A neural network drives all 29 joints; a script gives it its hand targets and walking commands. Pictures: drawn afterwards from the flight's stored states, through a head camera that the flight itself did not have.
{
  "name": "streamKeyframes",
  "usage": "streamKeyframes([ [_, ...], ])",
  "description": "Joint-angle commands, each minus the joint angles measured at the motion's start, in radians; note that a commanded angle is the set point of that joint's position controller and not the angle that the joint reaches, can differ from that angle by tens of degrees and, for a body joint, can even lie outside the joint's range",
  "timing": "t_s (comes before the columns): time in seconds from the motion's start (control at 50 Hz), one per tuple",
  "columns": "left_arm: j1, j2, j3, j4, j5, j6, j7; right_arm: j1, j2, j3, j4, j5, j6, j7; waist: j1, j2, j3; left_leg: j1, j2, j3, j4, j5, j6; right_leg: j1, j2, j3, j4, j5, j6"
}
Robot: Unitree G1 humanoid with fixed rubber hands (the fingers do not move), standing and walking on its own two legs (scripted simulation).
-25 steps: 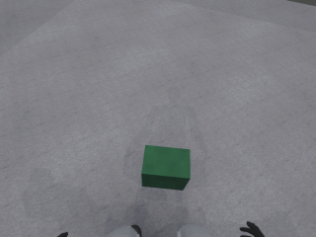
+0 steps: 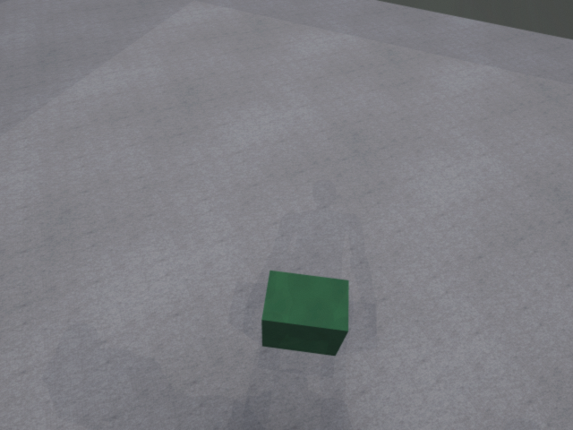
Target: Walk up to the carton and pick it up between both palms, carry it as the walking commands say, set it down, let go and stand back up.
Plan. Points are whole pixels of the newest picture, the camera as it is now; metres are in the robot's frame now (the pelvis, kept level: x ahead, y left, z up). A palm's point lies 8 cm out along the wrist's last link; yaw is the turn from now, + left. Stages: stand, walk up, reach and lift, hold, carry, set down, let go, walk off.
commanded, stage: walk up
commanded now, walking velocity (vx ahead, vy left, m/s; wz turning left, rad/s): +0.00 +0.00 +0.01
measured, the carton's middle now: (303, 314) +0.53 -0.05 -0.66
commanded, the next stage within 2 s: none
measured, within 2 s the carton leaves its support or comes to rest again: neither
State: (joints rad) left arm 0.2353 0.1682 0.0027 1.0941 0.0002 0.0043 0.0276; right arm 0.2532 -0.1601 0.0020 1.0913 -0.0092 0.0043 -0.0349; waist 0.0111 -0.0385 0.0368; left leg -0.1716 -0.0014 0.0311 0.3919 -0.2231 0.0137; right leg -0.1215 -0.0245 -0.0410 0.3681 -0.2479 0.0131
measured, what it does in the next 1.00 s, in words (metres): walks ahead: left foot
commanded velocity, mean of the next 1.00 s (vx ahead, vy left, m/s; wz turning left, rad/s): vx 0.13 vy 0.00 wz -0.02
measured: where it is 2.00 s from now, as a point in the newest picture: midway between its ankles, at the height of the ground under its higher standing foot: outside the picture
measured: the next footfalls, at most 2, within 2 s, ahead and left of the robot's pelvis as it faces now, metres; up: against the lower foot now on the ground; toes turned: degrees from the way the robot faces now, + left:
left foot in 0.96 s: +0.26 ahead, +0.13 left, +0.00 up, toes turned +5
right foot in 1.48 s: +0.16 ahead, -0.17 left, +0.00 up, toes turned +6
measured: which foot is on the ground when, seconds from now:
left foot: down 0.00-0.64, up 0.66-0.94, down 0.96-1.00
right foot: down 0.00-0.96, up 0.98-1.00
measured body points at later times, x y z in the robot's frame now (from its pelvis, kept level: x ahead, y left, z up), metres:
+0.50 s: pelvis +0.00 +0.00 +0.00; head +0.02 +0.00 +0.45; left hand -0.03 +0.22 -0.16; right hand -0.02 -0.22 -0.16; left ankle -0.01 +0.11 -0.74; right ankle -0.03 -0.13 -0.74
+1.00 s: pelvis +0.14 +0.03 -0.02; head +0.18 +0.04 +0.42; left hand +0.00 +0.23 -0.16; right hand +0.28 -0.20 -0.15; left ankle +0.22 +0.13 -0.75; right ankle -0.02 -0.12 -0.72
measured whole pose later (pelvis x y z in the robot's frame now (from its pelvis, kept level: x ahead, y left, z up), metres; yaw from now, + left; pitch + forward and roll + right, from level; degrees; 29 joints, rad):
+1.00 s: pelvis +0.14 +0.03 -0.02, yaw -2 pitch -1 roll +1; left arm 0.51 0.14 0.02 1.15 0.01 -0.05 0.02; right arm 0.06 -0.18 -0.05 0.92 -0.03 -0.05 0.00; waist 0.08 -0.04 0.12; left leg -0.38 0.03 0.13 0.56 -0.14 0.02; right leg -0.05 -0.11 -0.02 0.66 -0.51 0.06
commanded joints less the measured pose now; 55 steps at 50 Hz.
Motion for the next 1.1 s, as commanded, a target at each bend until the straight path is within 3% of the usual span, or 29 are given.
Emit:
streamKeyframes([
  [0.0,0.079,0.078,0.010,0.029,0.004,-0.006,0.008,0.080,-0.092,-0.017,0.005,0.008,-0.007,-0.008,-0.016,0.107,0.004,0.002,0.102,-0.089,-0.103,0.160,0.010,0.003,-0.079,0.067,-0.050,0.153,-0.038],
  [0.04,0.078,0.070,0.009,0.040,0.009,-0.001,0.006,0.075,-0.103,-0.020,-0.003,0.006,-0.013,-0.009,-0.016,0.065,0.014,0.002,0.106,-0.102,-0.111,0.156,0.014,-0.017,-0.067,0.057,-0.052,0.122,-0.028],
  [0.08,0.073,0.071,0.016,0.032,0.012,-0.004,0.005,0.049,-0.105,-0.024,0.002,-0.005,-0.012,-0.011,-0.008,0.108,0.020,-0.009,0.114,-0.106,-0.134,0.071,0.020,-0.023,-0.063,0.058,-0.054,0.088,-0.025],
  [0.2,0.115,0.047,0.014,0.062,0.011,-0.009,0.013,0.072,-0.085,-0.025,0.010,-0.001,-0.017,-0.008,-0.017,0.073,0.046,-0.013,0.110,-0.112,-0.128,0.049,0.022,-0.036,-0.067,0.065,-0.056,0.084,-0.030],
  [0.22,0.097,0.039,0.007,0.055,0.013,-0.007,0.013,0.087,-0.078,-0.022,0.008,0.001,-0.017,-0.009,-0.021,0.024,0.040,-0.012,0.108,-0.114,-0.130,0.065,0.025,-0.047,-0.065,0.059,-0.049,0.093,-0.032],
  [0.42,0.154,0.043,0.017,0.051,0.016,-0.013,0.016,0.097,-0.054,-0.022,0.008,-0.010,-0.016,-0.006,-0.014,0.020,0.032,0.018,0.097,-0.091,-0.090,0.106,0.024,-0.073,-0.075,0.067,-0.044,0.093,-0.030],
  [0.44,0.181,0.058,0.072,0.041,0.018,-0.018,0.016,0.127,-0.113,-0.070,0.003,0.010,-0.023,-0.005,-0.023,0.035,-0.002,0.031,0.140,-0.093,-0.055,-0.012,0.019,-0.037,-0.085,0.018,0.018,0.007,-0.038],
  [0.46,0.169,0.111,0.084,0.013,0.028,-0.021,0.002,0.175,-0.167,-0.087,-0.008,0.000,-0.019,0.008,-0.043,0.130,-0.051,0.008,0.153,-0.151,-0.078,-0.524,0.051,-0.085,-0.064,0.030,0.065,-0.415,-0.058],
  [0.5,0.118,0.107,0.088,-0.038,0.034,-0.017,-0.009,0.164,-0.180,-0.104,-0.028,-0.023,-0.005,0.008,-0.047,0.138,0.062,-0.044,0.212,-0.231,-0.129,-0.661,0.077,-0.243,-0.043,0.029,0.133,-0.493,-0.056],
  [0.56,0.218,0.012,0.049,-0.005,0.039,-0.045,-0.009,0.052,-0.120,-0.090,-0.080,-0.024,-0.018,0.014,0.019,0.118,0.133,-0.150,0.204,-0.201,-0.060,-0.380,0.067,-0.103,-0.039,0.019,0.113,-0.124,-0.055],
  [0.58,0.296,0.030,0.057,0.026,0.041,-0.051,-0.005,0.020,-0.101,-0.089,-0.089,-0.018,-0.023,0.019,0.064,0.033,0.115,-0.291,0.178,-0.157,0.011,-0.339,0.042,0.076,-0.074,0.062,0.059,-0.102,-0.075],
  [0.6,0.320,0.083,0.068,0.023,0.034,-0.051,0.001,-0.036,-0.093,-0.083,-0.117,0.001,-0.028,0.027,0.085,-0.047,0.126,-0.398,0.095,-0.061,0.126,-0.326,0.013,0.172,-0.135,0.185,-0.049,-0.245,-0.115],
  [0.62,0.350,0.180,0.093,0.026,0.035,-0.051,0.003,-0.073,-0.081,-0.084,-0.139,-0.018,-0.034,0.026,0.113,-0.213,0.122,-0.539,0.024,0.053,0.326,-0.271,-0.014,0.244,-0.284,0.377,-0.151,-0.215,-0.157],
  [0.64,0.366,0.168,0.088,0.027,0.047,-0.049,0.002,-0.088,-0.090,-0.090,-0.160,-0.025,-0.036,0.024,0.122,-0.217,0.164,-0.585,0.060,0.024,0.498,-0.335,-0.031,0.168,-0.357,0.470,-0.202,-0.137,-0.201],
  [0.68,0.333,0.132,0.071,0.008,0.039,-0.060,0.005,-0.106,-0.079,-0.085,-0.155,-0.023,-0.039,0.035,0.083,-0.046,0.212,-0.506,0.111,0.011,0.562,-0.239,-0.042,0.039,-0.352,0.404,-0.245,-0.106,-0.202],
  [0.72,0.320,0.109,0.061,0.010,0.043,-0.071,0.012,-0.099,-0.074,-0.080,-0.155,-0.022,-0.045,0.040,0.058,-0.008,0.205,-0.451,0.124,0.020,0.477,-0.175,-0.036,0.039,-0.347,0.340,-0.226,0.120,-0.193],
  [0.76,0.342,0.149,0.071,0.004,0.036,-0.079,0.009,-0.085,-0.095,-0.089,-0.148,-0.027,-0.038,0.045,0.066,-0.024,0.173,-0.457,0.097,0.025,0.477,-0.119,-0.052,0.084,-0.354,0.303,-0.165,0.365,-0.177],
  [0.78,0.289,0.129,0.057,-0.007,0.031,-0.082,0.010,-0.103,-0.075,-0.076,-0.177,-0.025,-0.045,0.050,0.039,-0.105,0.167,-0.413,0.082,0.039,0.398,-0.103,-0.052,0.072,-0.282,0.236,-0.162,0.365,-0.156],
  [0.86,0.294,0.107,0.063,0.023,0.026,-0.074,-0.004,-0.138,-0.045,-0.070,-0.194,0.002,-0.038,0.052,0.032,-0.200,0.071,-0.191,0.003,0.112,0.196,0.022,-0.044,0.082,-0.146,0.018,-0.066,0.556,-0.086],
  [0.88,0.312,0.090,0.036,0.034,0.033,-0.073,-0.005,-0.090,-0.047,-0.062,-0.170,-0.009,-0.039,0.049,0.033,-0.177,0.056,-0.113,-0.020,0.145,0.123,0.093,-0.036,0.066,-0.144,-0.001,-0.001,0.667,-0.071],
  [0.9,0.323,0.097,0.040,0.052,0.028,-0.073,-0.007,-0.024,-0.060,-0.073,-0.160,-0.018,-0.045,0.044,-0.009,-0.138,0.020,0.034,-0.034,0.164,0.063,0.173,-0.020,0.005,-0.122,-0.037,0.129,0.685,-0.057],
  [0.92,0.327,0.084,0.039,0.029,0.016,-0.078,-0.005,0.076,-0.106,-0.090,-0.137,-0.027,-0.048,0.032,-0.062,-0.071,-0.029,0.215,0.026,0.083,0.045,0.284,-0.001,-0.122,-0.107,-0.033,0.275,0.568,-0.031],
  [0.94,0.359,0.039,0.027,0.005,-0.004,-0.080,-0.004,0.181,-0.185,-0.104,-0.107,-0.037,-0.056,0.020,-0.105,0.129,-0.151,0.467,0.254,-0.127,0.084,0.734,0.082,-0.324,-0.052,-0.055,0.493,0.185,0.026],
  [0.96,0.363,0.025,0.006,-0.044,-0.030,-0.063,0.006,0.254,-0.217,-0.087,-0.119,-0.020,-0.061,0.013,-0.107,0.249,-0.292,0.482,0.462,-0.278,0.052,1.073,0.179,-0.315,-0.033,0.002,0.661,-0.386,0.030],
  [0.98,0.331,0.070,0.024,-0.027,-0.033,-0.034,0.012,0.176,-0.189,-0.070,-0.130,0.003,-0.063,0.005,-0.062,0.200,-0.220,0.284,0.502,-0.266,0.029,1.372,0.204,-0.220,-0.052,0.065,0.675,-0.451,0.030],
  [1.0,0.331,0.071,0.022,-0.015,-0.030,-0.013,0.013,0.073,-0.156,-0.051,-0.138,0.010,-0.049,0.007,-0.041,0.170,-0.213,0.198,0.436,-0.198,0.021,1.141,0.212,-0.168,-0.064,0.066,0.645,-0.398,0.017],
  [1.02,0.330,0.056,0.018,-0.020,-0.023,-0.004,0.005,0.035,-0.149,-0.049,-0.142,0.000,-0.038,0.007,-0.020,0.220,-0.137,0.095,0.376,-0.158,-0.004,0.875,0.197,-0.175,-0.059,0.051,0.607,-0.380,0.011],
  [1.04,0.288,0.023,0.013,-0.017,0.008,0.006,0.006,-0.002,-0.114,-0.034,-0.158,-0.002,-0.028,0.003,-0.011,0.178,-0.051,-0.029,0.308,-0.095,-0.055,0.608,0.151,-0.153,-0.073,0.047,0.565,-0.346,0.009],
  [1.08,0.317,0.003,0.017,-0.003,0.022,0.026,0.007,-0.023,-0.108,-0.033,-0.161,-0.010,-0.017,0.002,0.015,0.176,-0.005,-0.111,0.261,-0.070,-0.108,0.355,0.126,-0.131,-0.049,0.018,0.532,-0.249,0.006],
])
